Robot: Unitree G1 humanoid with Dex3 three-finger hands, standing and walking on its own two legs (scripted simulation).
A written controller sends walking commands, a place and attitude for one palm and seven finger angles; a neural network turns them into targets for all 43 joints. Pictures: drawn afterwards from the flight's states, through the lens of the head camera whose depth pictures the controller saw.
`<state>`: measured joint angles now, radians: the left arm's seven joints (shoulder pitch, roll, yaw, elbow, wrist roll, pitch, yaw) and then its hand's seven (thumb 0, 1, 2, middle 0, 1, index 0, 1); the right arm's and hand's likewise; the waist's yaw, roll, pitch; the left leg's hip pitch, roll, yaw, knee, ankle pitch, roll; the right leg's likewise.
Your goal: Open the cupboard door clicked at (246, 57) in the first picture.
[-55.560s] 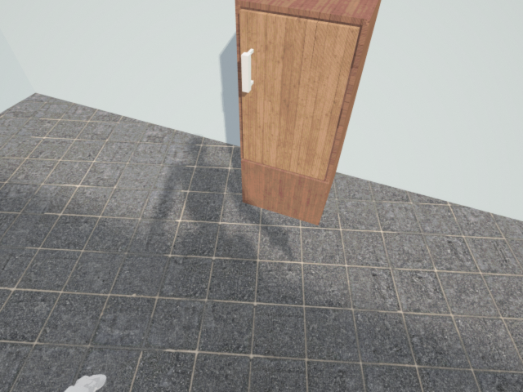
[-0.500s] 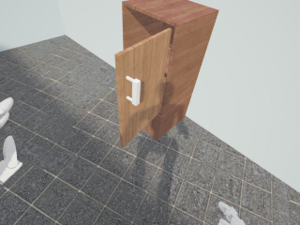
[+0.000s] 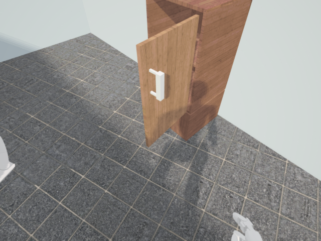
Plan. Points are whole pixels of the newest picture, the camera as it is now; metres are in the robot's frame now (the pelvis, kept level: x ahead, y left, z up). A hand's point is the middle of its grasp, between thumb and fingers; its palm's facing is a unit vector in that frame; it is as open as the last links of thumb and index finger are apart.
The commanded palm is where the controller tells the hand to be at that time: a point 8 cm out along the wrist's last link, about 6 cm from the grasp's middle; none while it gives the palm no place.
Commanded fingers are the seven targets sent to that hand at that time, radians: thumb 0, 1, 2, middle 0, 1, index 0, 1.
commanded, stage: stop stepping back and stand still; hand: left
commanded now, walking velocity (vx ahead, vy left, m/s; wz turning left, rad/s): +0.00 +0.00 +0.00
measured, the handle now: (156, 84) +0.68 +0.04 +0.00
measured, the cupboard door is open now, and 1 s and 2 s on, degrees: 97 97 97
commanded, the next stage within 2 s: let the arm hang, fingers relaxed in 0.42 s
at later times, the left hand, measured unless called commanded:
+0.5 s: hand (18, 151) +0.24 +0.27 +0.18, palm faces +0.40 -0.76 -0.51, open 7.4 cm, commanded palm none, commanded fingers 0.00 0.90 0.90 -0.20 -0.30 -0.20 -0.30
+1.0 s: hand out of the picture +0.02 +0.20 -0.15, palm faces +0.05 -0.97 -0.22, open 7.1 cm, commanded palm none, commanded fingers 0.00 0.90 0.90 -0.20 -0.30 -0.20 -0.30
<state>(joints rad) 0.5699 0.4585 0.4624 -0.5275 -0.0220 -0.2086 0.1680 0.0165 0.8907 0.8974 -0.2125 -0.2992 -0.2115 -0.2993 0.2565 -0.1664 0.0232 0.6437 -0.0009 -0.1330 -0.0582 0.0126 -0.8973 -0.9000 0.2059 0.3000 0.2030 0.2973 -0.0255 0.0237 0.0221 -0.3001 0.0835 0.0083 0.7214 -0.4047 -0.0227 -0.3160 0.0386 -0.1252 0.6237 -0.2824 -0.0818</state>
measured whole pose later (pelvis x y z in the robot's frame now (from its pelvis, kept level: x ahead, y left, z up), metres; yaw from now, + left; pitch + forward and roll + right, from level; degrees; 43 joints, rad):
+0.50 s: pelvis +0.03 +0.01 +0.02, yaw +0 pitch +0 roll +0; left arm 0.56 0.42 0.42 -0.47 -0.04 -0.20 0.16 0.01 0.89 0.90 -0.21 -0.30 -0.21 -0.30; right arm 0.15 -0.21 0.01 0.59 0.01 -0.11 -0.06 0.01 -0.90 -0.90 0.20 0.30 0.20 0.30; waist -0.01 0.02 0.04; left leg -0.24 0.04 0.07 0.48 -0.24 -0.01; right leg -0.21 0.04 -0.11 0.44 -0.24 -0.07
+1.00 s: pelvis +0.01 +0.01 +0.02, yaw +2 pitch -1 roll +0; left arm 0.28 0.20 0.02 1.02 0.01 0.02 0.02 -0.02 0.97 0.90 -0.21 -0.30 -0.21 -0.30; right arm 0.30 -0.18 0.01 1.06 -0.02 0.05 -0.02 0.01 -0.90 -0.90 0.20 0.30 0.20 0.30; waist -0.01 0.01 0.07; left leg -0.25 0.02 0.03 0.46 -0.19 0.00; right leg -0.20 0.02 -0.15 0.43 -0.21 -0.07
